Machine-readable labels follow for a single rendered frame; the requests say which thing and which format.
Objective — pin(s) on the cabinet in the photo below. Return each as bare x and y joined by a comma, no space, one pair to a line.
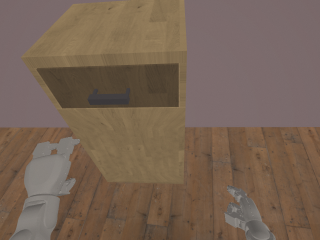
127,144

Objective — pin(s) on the robot left forearm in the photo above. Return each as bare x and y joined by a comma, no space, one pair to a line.
38,218

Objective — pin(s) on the robot right hand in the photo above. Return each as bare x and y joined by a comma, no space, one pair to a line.
239,215

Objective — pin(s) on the handle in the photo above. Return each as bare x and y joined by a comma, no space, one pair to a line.
109,99

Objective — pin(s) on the drawer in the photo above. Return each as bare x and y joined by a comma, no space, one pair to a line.
151,85

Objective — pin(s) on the robot right forearm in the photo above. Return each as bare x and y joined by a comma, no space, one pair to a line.
257,230

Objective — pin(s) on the robot left hand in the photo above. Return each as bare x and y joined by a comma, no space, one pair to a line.
46,173

